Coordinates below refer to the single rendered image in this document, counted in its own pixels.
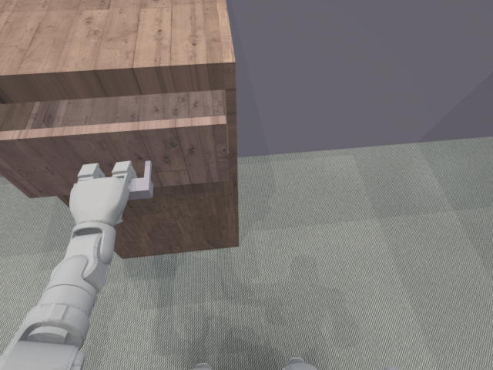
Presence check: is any robot left upper arm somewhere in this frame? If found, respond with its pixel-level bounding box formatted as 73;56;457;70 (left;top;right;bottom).
0;341;86;370

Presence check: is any robot left forearm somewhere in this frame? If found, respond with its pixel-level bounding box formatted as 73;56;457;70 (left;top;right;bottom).
0;221;116;369

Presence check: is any drawer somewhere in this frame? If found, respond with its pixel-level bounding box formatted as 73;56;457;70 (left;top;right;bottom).
0;90;230;198

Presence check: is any cabinet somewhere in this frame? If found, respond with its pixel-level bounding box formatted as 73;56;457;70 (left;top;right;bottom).
0;0;239;259

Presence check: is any handle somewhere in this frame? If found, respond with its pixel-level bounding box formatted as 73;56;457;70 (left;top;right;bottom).
73;160;153;200

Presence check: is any robot left hand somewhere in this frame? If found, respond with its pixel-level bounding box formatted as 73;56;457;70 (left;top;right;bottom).
69;160;137;227

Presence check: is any right robot shin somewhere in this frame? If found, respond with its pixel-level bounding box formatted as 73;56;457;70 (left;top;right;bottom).
285;358;304;368

